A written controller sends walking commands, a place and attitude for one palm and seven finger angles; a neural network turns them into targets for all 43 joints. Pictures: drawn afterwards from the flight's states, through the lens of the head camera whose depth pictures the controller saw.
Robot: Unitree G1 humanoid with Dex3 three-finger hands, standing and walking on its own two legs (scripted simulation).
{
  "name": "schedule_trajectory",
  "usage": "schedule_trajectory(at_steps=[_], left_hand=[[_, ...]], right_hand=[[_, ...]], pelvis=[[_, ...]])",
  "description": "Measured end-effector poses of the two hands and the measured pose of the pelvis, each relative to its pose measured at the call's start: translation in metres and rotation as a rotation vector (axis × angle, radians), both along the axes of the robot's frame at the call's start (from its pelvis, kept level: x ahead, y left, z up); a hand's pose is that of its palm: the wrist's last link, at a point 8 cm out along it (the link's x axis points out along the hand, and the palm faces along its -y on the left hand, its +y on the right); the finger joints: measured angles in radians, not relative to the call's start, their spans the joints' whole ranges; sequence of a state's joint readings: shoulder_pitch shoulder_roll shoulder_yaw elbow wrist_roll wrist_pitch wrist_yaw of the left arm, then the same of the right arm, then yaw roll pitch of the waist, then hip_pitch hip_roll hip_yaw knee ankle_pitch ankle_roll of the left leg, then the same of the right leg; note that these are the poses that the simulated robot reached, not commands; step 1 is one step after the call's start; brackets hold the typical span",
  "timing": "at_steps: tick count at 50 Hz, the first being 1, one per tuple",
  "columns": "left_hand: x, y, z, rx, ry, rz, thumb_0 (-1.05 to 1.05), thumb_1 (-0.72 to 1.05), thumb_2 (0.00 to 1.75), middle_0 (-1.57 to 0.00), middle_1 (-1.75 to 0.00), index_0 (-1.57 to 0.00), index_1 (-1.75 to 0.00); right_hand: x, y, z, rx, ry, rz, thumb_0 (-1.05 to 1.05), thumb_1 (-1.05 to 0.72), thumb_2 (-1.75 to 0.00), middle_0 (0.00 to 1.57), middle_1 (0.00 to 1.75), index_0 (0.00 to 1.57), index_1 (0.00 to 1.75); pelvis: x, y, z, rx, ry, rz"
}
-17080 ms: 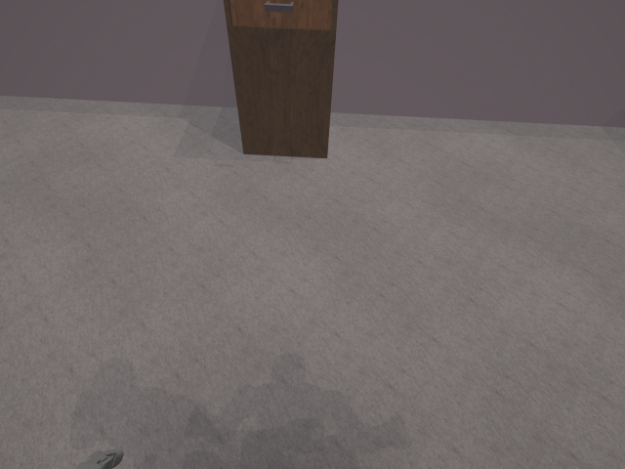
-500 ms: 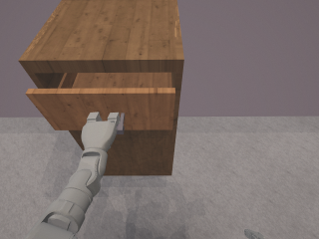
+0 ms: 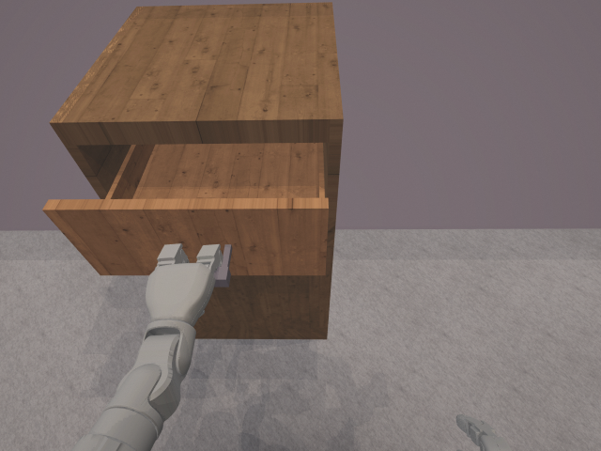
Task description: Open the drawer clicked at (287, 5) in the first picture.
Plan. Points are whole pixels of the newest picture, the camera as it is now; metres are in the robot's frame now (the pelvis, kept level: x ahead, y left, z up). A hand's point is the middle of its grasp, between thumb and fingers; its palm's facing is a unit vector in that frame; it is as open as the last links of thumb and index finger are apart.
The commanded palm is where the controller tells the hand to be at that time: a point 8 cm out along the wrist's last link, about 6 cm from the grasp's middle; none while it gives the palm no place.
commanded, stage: pull the drawer open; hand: left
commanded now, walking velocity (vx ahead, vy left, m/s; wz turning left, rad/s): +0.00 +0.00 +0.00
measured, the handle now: (195, 264) +0.39 +0.18 +0.00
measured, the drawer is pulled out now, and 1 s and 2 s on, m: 0.14 0.26 0.30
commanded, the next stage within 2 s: open the thumb to release the handle in 1.56 s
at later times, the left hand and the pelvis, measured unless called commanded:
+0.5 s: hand (187, 345) +0.27 +0.17 -0.02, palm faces -0.01 -0.11 -0.99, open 5.5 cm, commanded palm +0.22 +0.18 +0.03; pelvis +0.00 -0.01 +0.00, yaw +0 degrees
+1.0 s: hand (179, 388) +0.21 +0.17 -0.02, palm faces +0.01 -0.13 -0.99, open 5.6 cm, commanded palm +0.17 +0.18 +0.03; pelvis -0.01 -0.02 -0.01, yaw +1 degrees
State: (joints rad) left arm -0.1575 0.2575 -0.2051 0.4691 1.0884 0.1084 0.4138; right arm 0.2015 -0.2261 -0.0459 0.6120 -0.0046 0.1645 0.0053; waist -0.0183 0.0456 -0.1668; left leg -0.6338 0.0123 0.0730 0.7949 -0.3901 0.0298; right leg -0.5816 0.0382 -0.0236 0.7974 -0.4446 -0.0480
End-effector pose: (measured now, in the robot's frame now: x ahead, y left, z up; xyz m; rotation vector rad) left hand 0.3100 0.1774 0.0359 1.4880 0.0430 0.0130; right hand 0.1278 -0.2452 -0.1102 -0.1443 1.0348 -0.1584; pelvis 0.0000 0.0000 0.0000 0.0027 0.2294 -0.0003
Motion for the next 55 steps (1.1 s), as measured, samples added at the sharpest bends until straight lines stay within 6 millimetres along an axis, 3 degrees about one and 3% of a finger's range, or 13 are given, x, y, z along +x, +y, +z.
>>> schedule_trajectory(at_steps=[32,55], left_hand=[[-0.083,-0.001,0.0,-0.03,-0.012,0.023,0.02,0.72,0.81,-0.25,-1.35,-0.44,-1.33],[-0.13,-0.002,0.001,-0.054,-0.016,0.05,0.03,0.71,0.8,-0.25,-1.35,-0.42,-1.34]], right_hand=[[0.044,0.01,0.01,0.039,-0.147,0.112,0.01,-0.9,-0.9,0.2,0.3,0.2,0.3],[0.055,0.013,0.009,0.061,-0.198,0.172,0.01,-0.9,-0.9,0.2,0.3,0.2,0.3]], pelvis=[[-0.004,-0.009,-0.004,0.013,-0.035,0.003],[-0.009,-0.017,-0.011,0.021,-0.034,0.001]])
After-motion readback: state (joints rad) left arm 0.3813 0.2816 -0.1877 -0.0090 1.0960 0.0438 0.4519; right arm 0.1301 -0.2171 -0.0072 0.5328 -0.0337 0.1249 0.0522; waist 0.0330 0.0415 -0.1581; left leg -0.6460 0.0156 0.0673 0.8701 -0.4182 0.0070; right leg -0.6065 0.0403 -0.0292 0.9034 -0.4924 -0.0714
